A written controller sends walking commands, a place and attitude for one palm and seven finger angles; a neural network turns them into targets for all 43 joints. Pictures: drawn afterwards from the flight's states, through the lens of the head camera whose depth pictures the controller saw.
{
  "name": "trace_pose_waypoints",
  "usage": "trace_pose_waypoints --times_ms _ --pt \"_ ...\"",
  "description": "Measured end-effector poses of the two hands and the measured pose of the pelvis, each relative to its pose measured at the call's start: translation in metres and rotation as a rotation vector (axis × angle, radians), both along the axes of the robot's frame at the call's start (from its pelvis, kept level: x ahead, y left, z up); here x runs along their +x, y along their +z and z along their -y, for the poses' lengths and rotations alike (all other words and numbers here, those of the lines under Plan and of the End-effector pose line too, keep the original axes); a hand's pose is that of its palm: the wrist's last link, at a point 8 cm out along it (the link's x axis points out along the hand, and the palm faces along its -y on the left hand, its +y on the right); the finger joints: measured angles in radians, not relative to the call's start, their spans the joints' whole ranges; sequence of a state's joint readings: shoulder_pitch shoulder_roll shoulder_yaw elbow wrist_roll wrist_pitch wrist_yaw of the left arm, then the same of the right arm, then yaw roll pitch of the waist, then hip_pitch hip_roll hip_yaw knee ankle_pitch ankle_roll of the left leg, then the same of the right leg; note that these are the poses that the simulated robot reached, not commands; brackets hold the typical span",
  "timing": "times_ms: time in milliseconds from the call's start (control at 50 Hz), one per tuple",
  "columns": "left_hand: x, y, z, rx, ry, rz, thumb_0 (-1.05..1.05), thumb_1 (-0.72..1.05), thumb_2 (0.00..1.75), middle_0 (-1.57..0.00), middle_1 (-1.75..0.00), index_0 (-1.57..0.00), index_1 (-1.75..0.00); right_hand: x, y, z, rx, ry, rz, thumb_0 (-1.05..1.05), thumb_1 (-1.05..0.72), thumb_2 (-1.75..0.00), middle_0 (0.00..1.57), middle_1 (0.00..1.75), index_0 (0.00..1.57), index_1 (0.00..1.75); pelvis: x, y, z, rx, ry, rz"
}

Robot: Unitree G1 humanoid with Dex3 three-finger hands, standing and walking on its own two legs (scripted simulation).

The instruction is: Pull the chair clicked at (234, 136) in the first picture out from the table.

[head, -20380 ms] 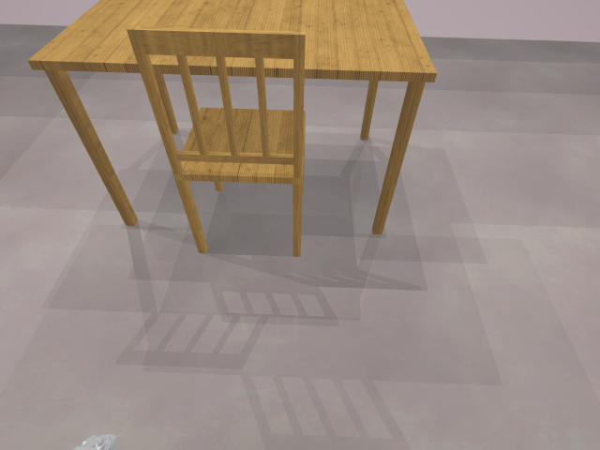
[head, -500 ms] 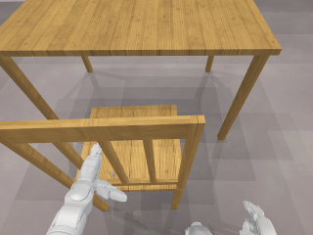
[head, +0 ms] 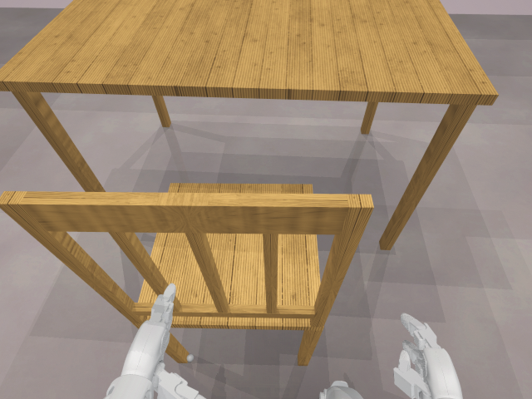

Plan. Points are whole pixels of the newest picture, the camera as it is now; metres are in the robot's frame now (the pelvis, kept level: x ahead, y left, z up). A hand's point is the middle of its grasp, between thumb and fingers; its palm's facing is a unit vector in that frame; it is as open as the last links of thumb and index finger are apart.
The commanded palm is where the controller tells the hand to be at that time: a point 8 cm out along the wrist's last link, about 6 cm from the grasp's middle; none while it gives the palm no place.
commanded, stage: draw the fingers out of the gap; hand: left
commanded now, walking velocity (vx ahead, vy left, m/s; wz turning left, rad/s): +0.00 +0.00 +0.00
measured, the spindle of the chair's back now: (211, 276) +0.32 +0.10 -0.04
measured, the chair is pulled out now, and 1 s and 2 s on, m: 0.32 0.32 0.32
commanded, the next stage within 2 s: draw the hand back to the body in 0.16 s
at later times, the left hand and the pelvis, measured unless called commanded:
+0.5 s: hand (163, 357) +0.18 +0.13 +0.04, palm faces +0.03 -1.00 -0.03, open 17.5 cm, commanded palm +0.14 +0.20 +0.04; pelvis -0.01 +0.00 -0.03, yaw +0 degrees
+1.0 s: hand (76, 352) +0.17 +0.21 +0.11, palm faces +0.27 -0.88 -0.38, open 15.9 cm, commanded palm +0.14 +0.25 +0.14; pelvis +0.00 +0.00 +0.02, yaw +0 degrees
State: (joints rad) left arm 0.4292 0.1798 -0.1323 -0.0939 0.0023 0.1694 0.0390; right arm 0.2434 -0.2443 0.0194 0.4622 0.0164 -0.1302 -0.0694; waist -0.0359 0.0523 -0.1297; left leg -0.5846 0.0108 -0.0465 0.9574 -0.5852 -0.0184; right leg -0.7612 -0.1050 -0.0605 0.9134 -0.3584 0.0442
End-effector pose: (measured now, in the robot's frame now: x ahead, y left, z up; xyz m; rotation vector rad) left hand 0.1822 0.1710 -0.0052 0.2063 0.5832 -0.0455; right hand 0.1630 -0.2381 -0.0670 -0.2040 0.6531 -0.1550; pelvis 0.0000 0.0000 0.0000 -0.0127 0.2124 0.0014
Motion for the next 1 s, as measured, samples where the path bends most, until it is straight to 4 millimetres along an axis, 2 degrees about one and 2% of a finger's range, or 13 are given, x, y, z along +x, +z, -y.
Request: trace_pose_waypoints --times_ms 320,400,500,580,660,800,900,1000 --pt "-0.036 0.003 -0.001 -0.04 0.031 -0.008 -0.01 -0.53 0.2 0.0 -0.01 0.0 0.0 0.002 0.0 -0.007 -0.003 -0.016 0.035 0.01 -0.91 -0.9 0.2 0.3 0.21 0.3 -0.001 -0.009 -0.004 -0.009 0.002 -0.011" --pt "-0.032 0.022 -0.005 -0.15 0.084 0.182 -0.01 -0.54 0.2 -0.01 -0.01 -0.01 0.0 0.001 -0.005 -0.007 -0.009 -0.007 0.051 0.01 -0.91 -0.9 0.2 0.3 0.21 0.3 -0.004 -0.015 -0.003 -0.013 0.005 -0.024" --pt "-0.024 0.052 -0.017 -0.166 0.075 0.479 -0.01 -0.54 0.2 0.0 -0.01 0.0 0.0 0.001 -0.021 -0.008 0.015 0.011 0.041 0.01 -0.91 -0.9 0.2 0.3 0.21 0.3 -0.01 -0.026 -0.001 -0.015 0.006 -0.041" --pt "-0.024 0.059 -0.021 -0.144 0.005 0.537 -0.01 -0.54 0.2 0.0 0.0 0.0 0.0 0.001 -0.032 -0.01 0.054 0.005 0.025 0.01 -0.91 -0.9 0.2 0.3 0.21 0.3 -0.014 -0.031 -0.001 -0.015 -0.001 -0.034" --pt "-0.029 0.067 -0.027 -0.131 -0.006 0.467 -0.01 -0.54 0.2 0.0 0.0 0.0 0.0 0.001 -0.028 -0.013 0.081 -0.02 0.032 0.01 -0.91 -0.9 0.2 0.3 0.21 0.3 -0.014 -0.026 -0.001 -0.012 -0.003 -0.013" --pt "-0.034 0.105 -0.046 -0.087 0.041 0.535 -0.01 -0.51 0.21 -0.01 -0.01 -0.01 -0.01 0.003 -0.011 -0.012 0.076 -0.02 0.069 0.01 -0.91 -0.9 0.2 0.3 0.21 0.3 -0.01 -0.01 0.001 -0.014 0.008 0.02" --pt "-0.038 0.12 -0.065 0.154 0.149 0.461 -0.01 -0.41 0.26 -0.02 -0.03 -0.02 -0.03 0.004 0.004 -0.009 0.05 -0.027 0.049 0.01 -0.91 -0.9 0.2 0.3 0.21 0.3 -0.005 0.006 0.001 -0.011 0.002 0.083" --pt "-0.044 0.137 -0.077 0.251 0.248 0.443 -0.01 -0.26 0.34 -0.04 -0.06 -0.04 -0.06 0.008 0.016 -0.009 0.037 -0.016 0.046 0.01 -0.91 -0.9 0.2 0.3 0.2 0.3 0.002 0.021 0.0 -0.009 0.004 0.148"
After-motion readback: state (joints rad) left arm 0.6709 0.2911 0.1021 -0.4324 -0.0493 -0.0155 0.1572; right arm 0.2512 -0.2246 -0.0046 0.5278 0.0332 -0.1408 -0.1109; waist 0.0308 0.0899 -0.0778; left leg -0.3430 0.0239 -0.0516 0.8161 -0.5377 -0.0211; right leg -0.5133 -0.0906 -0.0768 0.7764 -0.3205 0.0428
